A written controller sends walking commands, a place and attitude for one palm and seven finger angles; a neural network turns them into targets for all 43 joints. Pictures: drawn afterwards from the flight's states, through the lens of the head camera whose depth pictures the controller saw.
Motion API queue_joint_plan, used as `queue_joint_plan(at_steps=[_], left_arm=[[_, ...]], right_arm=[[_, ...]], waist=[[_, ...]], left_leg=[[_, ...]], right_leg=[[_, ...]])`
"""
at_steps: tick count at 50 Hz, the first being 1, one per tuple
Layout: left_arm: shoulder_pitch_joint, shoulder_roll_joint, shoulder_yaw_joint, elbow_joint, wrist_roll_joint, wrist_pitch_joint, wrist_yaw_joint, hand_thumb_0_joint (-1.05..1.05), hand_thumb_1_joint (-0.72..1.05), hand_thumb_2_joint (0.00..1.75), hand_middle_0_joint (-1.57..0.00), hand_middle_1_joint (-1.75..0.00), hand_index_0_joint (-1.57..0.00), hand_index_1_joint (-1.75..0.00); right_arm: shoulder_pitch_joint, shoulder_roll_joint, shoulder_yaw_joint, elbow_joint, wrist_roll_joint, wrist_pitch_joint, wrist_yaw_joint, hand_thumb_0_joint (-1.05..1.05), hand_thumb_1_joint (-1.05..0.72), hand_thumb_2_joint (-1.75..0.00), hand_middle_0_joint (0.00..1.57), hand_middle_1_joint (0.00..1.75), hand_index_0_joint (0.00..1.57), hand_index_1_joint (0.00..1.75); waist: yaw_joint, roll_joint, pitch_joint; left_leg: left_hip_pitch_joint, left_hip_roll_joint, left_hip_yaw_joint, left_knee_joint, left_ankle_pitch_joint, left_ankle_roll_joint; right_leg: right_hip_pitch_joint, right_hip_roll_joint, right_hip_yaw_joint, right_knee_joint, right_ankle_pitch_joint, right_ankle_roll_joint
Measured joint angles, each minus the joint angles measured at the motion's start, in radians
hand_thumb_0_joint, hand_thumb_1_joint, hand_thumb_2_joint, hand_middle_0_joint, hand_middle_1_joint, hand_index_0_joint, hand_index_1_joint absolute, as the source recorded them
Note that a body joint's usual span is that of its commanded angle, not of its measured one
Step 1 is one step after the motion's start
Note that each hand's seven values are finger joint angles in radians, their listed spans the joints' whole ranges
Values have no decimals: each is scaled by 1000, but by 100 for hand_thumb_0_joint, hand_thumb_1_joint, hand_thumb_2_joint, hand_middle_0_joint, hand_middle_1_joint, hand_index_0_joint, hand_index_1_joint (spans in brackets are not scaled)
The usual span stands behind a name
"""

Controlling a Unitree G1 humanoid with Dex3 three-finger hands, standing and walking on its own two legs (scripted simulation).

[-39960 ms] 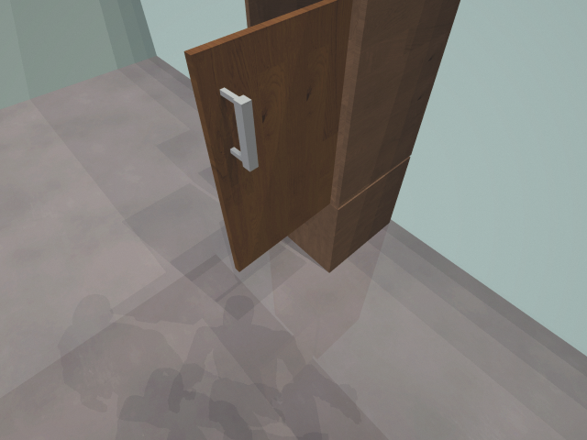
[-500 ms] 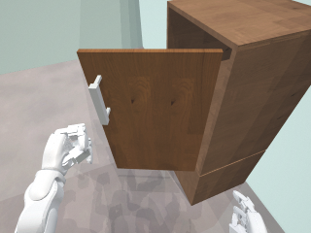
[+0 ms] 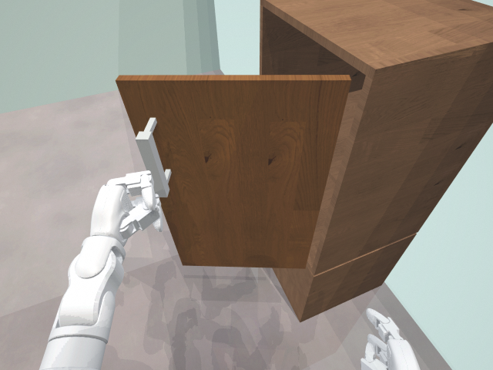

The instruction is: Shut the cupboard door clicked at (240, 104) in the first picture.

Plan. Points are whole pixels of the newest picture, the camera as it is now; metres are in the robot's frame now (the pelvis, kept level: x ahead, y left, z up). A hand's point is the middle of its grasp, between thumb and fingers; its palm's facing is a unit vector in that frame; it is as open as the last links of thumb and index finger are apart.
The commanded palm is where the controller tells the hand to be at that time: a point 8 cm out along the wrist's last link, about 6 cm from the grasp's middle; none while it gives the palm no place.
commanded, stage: bring the fist close to the handle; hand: left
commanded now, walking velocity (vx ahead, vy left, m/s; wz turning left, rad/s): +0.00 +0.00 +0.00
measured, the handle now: (157, 159) +0.44 +0.20 +0.12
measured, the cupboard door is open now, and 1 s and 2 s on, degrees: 65 64 47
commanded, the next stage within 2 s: push the door shut along its arc in 0.50 s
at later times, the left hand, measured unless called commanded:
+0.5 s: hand (157, 204) +0.33 +0.17 +0.12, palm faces +0.06 -1.00 -0.04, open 3.1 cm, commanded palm +0.30 +0.21 +0.12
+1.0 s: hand (170, 181) +0.38 +0.16 +0.13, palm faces -0.04 -1.00 -0.04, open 3.1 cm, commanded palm +0.36 +0.20 +0.12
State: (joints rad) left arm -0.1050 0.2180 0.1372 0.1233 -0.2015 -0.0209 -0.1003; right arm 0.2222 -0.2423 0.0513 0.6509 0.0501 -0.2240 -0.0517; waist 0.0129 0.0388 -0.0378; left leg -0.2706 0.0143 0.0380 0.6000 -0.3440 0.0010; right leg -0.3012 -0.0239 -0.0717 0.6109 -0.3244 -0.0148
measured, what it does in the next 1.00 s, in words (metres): stands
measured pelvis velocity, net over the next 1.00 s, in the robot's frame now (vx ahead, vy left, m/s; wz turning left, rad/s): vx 0.00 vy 0.00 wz -0.01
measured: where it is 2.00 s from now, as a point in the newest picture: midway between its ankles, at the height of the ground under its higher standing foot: outside the picture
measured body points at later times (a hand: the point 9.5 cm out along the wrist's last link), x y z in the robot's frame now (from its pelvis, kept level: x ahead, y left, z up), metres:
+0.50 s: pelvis +0.00 +0.00 +0.00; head +0.00 -0.02 +0.45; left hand +0.32 +0.22 +0.13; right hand +0.15 -0.24 -0.09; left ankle -0.02 +0.12 -0.73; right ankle +0.00 -0.11 -0.73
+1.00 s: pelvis +0.00 +0.00 +0.00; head +0.01 -0.01 +0.45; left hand +0.37 +0.21 +0.13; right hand +0.13 -0.24 -0.10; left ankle -0.02 +0.12 -0.73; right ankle +0.00 -0.11 -0.73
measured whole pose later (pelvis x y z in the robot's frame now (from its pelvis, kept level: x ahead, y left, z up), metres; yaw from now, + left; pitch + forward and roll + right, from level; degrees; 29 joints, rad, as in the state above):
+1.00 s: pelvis +0.00 +0.00 +0.00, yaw +0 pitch +2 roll +0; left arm -0.41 0.26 0.16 0.50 -0.19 -0.09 -0.17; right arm 0.25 -0.25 0.04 0.66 0.06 -0.13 -0.05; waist -0.02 0.03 -0.03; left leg -0.30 0.01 0.05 0.59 -0.33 0.01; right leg -0.33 -0.03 -0.06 0.60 -0.31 -0.01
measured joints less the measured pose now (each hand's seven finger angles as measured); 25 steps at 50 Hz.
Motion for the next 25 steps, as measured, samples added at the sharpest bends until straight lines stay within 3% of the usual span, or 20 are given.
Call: queue_joint_plan(at_steps=[9,25], left_arm=[[-70,-2,18,91,9,-11,14,1,90,90,-130,-150,-130,-150],[-60,2,23,108,5,-42,13,1,90,90,-130,-150,-130,-150]], right_arm=[[11,1,-4,4,-1,35,12,1,-90,-90,21,30,20,30],[14,-7,-13,4,3,49,8,1,-90,-90,21,30,20,30]], waist=[[-11,-4,-7],[-11,-2,3]], left_leg=[[3,3,11,-14,7,-1],[4,5,11,-18,12,1]], right_leg=[[-5,4,11,-8,8,-1],[-1,6,11,-18,16,0]])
